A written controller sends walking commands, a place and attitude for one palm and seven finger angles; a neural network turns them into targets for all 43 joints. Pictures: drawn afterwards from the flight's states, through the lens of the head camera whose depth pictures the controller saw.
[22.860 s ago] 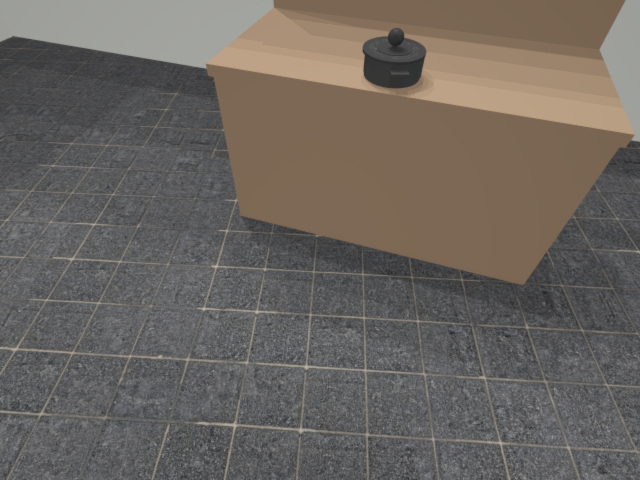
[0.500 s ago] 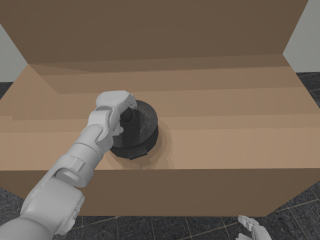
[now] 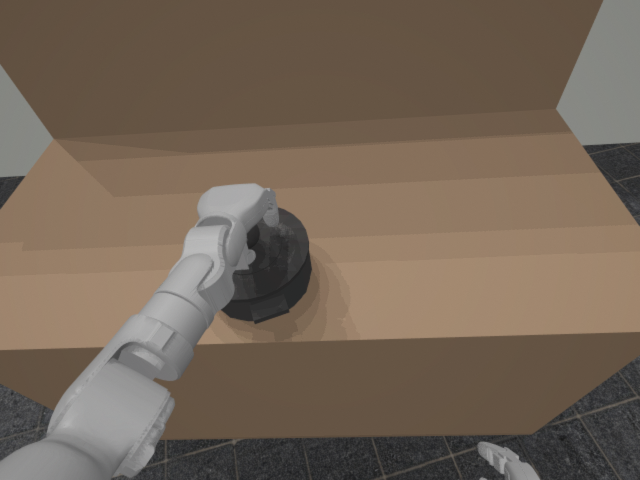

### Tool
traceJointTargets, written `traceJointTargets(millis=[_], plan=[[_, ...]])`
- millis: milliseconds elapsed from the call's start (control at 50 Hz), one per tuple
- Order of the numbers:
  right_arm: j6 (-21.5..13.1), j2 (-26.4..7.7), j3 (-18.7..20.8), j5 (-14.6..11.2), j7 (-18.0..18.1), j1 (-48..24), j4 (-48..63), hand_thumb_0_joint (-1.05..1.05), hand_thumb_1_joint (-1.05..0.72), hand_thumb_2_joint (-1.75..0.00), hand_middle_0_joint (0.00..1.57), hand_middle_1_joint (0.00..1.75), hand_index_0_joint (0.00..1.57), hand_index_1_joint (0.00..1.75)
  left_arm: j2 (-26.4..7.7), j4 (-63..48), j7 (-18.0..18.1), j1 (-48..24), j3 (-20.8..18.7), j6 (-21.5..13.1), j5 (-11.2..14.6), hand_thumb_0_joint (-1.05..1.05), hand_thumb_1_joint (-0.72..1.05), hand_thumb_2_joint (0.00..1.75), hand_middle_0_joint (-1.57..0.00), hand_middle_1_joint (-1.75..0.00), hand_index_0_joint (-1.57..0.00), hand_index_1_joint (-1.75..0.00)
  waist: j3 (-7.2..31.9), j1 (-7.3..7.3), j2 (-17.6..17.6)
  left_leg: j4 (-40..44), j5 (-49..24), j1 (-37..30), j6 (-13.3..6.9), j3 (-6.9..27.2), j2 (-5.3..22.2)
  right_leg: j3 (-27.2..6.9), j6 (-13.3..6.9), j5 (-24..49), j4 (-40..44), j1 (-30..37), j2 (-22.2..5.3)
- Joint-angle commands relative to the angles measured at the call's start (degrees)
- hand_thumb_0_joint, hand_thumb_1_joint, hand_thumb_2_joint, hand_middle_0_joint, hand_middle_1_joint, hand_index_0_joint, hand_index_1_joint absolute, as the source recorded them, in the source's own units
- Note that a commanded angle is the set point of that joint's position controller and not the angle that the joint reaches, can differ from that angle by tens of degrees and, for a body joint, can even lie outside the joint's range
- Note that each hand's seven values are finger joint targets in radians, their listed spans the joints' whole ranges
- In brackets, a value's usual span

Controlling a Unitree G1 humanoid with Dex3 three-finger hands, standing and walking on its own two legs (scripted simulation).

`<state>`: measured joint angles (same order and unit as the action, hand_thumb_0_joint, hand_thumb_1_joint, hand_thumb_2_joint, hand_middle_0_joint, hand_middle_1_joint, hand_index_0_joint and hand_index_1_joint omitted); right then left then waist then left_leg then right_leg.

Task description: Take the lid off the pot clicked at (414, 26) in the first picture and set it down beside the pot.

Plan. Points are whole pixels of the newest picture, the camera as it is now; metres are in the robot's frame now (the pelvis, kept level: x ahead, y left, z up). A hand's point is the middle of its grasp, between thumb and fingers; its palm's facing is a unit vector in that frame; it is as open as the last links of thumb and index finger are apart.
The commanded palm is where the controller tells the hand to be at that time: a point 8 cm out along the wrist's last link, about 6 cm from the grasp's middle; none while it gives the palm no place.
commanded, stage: close the fingers and squeeze the knob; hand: left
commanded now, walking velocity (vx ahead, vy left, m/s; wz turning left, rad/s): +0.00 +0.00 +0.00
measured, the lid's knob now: (243, 233) +0.45 +0.13 +0.05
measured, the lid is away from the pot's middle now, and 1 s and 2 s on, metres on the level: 0.00 0.01 0.01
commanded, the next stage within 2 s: lift the lid straight up in 1.00 s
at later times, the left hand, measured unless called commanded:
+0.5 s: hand (237, 242) +0.41 +0.12 +0.07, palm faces -0.31 -0.06 -0.95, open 7.3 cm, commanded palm +0.40 +0.13 +0.13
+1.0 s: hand (237, 242) +0.42 +0.13 +0.07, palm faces -0.29 -0.05 -0.96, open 7.2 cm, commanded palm +0.40 +0.12 +0.13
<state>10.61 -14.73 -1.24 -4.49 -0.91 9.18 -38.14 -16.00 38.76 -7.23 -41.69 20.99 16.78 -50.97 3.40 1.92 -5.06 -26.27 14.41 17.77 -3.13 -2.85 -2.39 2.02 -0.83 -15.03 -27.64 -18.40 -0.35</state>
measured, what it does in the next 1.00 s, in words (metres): stands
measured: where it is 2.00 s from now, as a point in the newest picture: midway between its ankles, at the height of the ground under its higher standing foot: outside the picture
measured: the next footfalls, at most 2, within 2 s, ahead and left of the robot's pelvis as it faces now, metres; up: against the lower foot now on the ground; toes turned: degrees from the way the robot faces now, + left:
none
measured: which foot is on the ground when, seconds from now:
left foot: down 0.00-1.00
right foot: down 0.00-1.00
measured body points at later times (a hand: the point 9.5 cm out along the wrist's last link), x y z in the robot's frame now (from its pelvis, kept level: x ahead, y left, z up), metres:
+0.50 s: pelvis +0.00 -0.01 +0.00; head +0.03 -0.04 +0.45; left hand +0.43 +0.13 +0.12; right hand +0.14 -0.25 -0.13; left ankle -0.02 +0.09 -0.74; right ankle -0.01 -0.11 -0.74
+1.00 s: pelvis +0.00 +0.00 +0.00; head +0.02 -0.03 +0.45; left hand +0.43 +0.13 +0.12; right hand +0.14 -0.24 -0.13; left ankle -0.02 +0.09 -0.74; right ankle -0.01 -0.11 -0.74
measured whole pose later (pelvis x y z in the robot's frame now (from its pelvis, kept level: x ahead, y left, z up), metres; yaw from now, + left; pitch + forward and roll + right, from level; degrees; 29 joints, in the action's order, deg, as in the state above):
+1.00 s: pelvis +0.00 +0.00 +0.00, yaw +0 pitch +6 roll +0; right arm 10.2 -14.8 -1.2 -4.6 -0.2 8.6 -38.1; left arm -16.9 39.1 -8.3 -41.9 20.9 15.2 -50.8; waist 3.2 1.9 -4.7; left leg -26.2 14.2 18.0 -3.4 -2.8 -2.6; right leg 2.1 -0.6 -14.6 -27.2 -18.4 -0.6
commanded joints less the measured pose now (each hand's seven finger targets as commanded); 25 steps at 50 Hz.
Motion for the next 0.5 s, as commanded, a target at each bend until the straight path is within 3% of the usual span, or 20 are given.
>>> traceJointTargets(millis=[0,20,60,100,140,160,220,300,340,360,380,420,440,480], plan=[[-2.42,-5.63,1.82,-0.32,0.36,-6.09,8.07,0.00,-0.90,-0.90,0.20,0.30,0.20,0.30,-10.61,-12.51,2.02,-26.66,-5.61,0.00,-1.00,0.00,0.14,1.04,-0.68,-0.89,-0.68,-0.89,22.02,0.20,7.10,0.72,-18.57,-10.30,-0.93,3.23,1.62,-1.11,-1.31,22.21,1.06,8.83,0.19],[-2.52,-5.51,1.82,-0.24,0.48,-6.38,8.49,0.00,-0.90,-0.90,0.20,0.30,0.20,0.30,-9.85,-13.34,1.64,-27.23,-5.20,-0.37,-0.75,0.00,0.16,1.03,-0.68,-0.90,-0.68,-0.90,22.17,0.30,6.57,0.55,-18.86,-9.92,-1.08,3.21,1.44,-1.25,-1.42,22.82,1.24,9.22,0.02],[-2.53,-5.75,1.42,-0.44,0.81,-6.07,7.99,0.00,-0.90,-0.90,0.20,0.30,0.20,0.30,-12.09,-9.37,1.47,-24.29,-6.79,-0.11,-0.95,0.00,0.19,1.00,-0.69,-0.92,-0.69,-0.92,19.48,-0.04,8.00,1.17,-16.30,-8.05,-0.94,2.86,1.40,-1.34,-1.19,21.44,1.54,9.32,0.14],[-2.23,-5.89,1.03,-0.74,1.08,-6.18,7.44,0.00,-0.90,-0.90,0.20,0.30,0.20,0.30,-11.26,-7.59,1.01,-26.24,-5.32,-0.11,-1.16,0.00,0.22,0.98,-0.70,-0.93,-0.70,-0.93,16.85,0.63,7.92,1.75,-13.54,-6.60,-0.75,2.78,1.41,-1.39,-1.16,19.04,2.02,7.68,0.07],[-2.39,-5.62,1.50,-0.57,1.24,-6.60,8.12,0.00,-0.90,-0.90,0.20,0.30,0.20,0.30,-9.66,-10.08,0.50,-27.83,-4.00,-0.74,-0.91,0.00,0.25,0.95,-0.72,-0.95,-0.72,-0.95,18.08,0.92,7.33,1.36,-13.81,-7.68,-1.08,2.67,1.33,-1.63,-1.14,19.29,2.16,7.97,-0.07],[-2.50,-5.87,1.48,-0.54,1.43,-6.16,8.06,0.00,-0.90,-0.90,0.20,0.30,0.20,0.30,-12.48,-10.79,0.56,-28.81,-6.12,-1.08,-0.93,0.00,0.26,0.94,-0.72,-0.95,-0.72,-0.95,19.64,0.60,6.90,1.39,-13.73,-8.09,-1.12,2.88,1.22,-1.82,-1.13,19.31,2.14,8.94,-0.14],[-2.82,-5.52,1.43,-0.30,1.59,-6.44,8.86,0.00,-0.90,-0.90,0.20,0.30,0.20,0.30,-12.38,-14.33,0.04,-29.35,-6.32,-2.66,-0.34,0.00,0.31,0.89,-0.74,-0.97,-0.74,-0.97,22.31,0.48,5.34,0.79,-16.62,-9.54,-1.30,3.10,1.02,-2.05,-1.38,22.52,1.78,10.40,-0.44],[-2.32,-5.72,1.29,-0.61,1.55,-5.88,7.88,0.00,-0.90,-0.90,0.20,0.30,0.20,0.30,-10.64,-10.19,-0.04,-27.06,-4.74,-2.88,-0.71,0.00,0.37,0.82,-0.78,-0.98,-0.78,-0.98,19.31,1.05,7.64,0.73,-16.91,-8.77,-1.04,3.11,1.29,-1.54,-1.19,22.67,1.74,8.37,-0.06],[-2.26,-5.96,1.57,-0.48,1.68,-5.53,7.74,0.00,-0.90,-0.90,0.20,0.30,0.20,0.30,-11.47,-8.89,0.14,-26.77,-5.74,-3.10,-0.32,0.00,0.41,0.78,-0.79,-0.99,-0.79,-0.99,18.43,1.09,8.31,0.94,-15.76,-7.85,-1.20,2.61,1.39,-1.83,-1.03,22.08,2.17,8.67,-0.20],[-2.26,-6.22,1.54,-0.42,1.83,-5.37,7.50,0.00,-0.90,-0.90,0.20,0.30,0.20,0.30,-14.78,-9.50,0.43,-27.98,-8.39,-3.19,-0.48,0.00,0.43,0.76,-0.80,-0.99,-0.80,-0.99,19.14,0.54,8.49,1.06,-15.27,-7.69,-1.24,2.58,1.32,-2.18,-1.01,22.40,2.23,9.65,-0.26],[-2.46,-6.10,1.43,-0.39,1.89,-5.63,7.88,0.00,-0.90,-0.90,0.20,0.30,0.20,0.30,-14.90,-10.21,0.55,-27.34,-8.38,-3.28,-0.50,0.00,0.40,0.80,-0.78,-0.98,-0.79,-0.98,20.16,0.25,7.28,1.05,-15.95,-7.80,-1.22,2.52,1.11,-2.33,-1.08,23.26,1.92,10.69,-0.42],[-2.69,-5.77,1.53,-0.30,1.59,-6.05,8.62,0.00,-0.90,-0.90,0.20,0.30,0.20,0.30,-12.44,-12.50,0.38,-26.60,-6.99,-3.93,-0.28,0.00,0.38,0.85,-0.76,-0.96,-0.79,-0.98,21.96,0.21,6.74,0.60,-18.56,-9.06,-1.26,2.96,1.08,-1.99,-1.32,24.82,1.53,10.73,-0.49],[-2.61,-5.74,1.69,-0.24,1.40,-5.81,8.32,0.00,-0.90,-0.90,0.20,0.30,0.20,0.30,-12.15,-12.98,0.52,-26.12,-6.58,-3.98,-0.40,0.00,0.38,0.87,-0.76,-0.96,-0.79,-0.98,21.72,0.29,5.63,0.48,-19.73,-9.81,-1.20,3.03,1.35,-1.78,-1.34,25.32,1.31,10.24,-0.35],[-2.27,-5.91,1.51,-0.46,1.25,-5.75,7.99,0.00,-0.90,-0.90,0.20,0.30,0.20,0.30,-12.48,-10.31,0.74,-24.32,-6.82,-3.47,-0.69,0.00,0.38,0.88,-0.75,-0.96,-0.79,-0.98,19.72,0.29,6.60,0.86,-17.93,-8.55,-0.99,2.82,1.49,-1.66,-1.17,23.49,1.67,9.40,-0.22]])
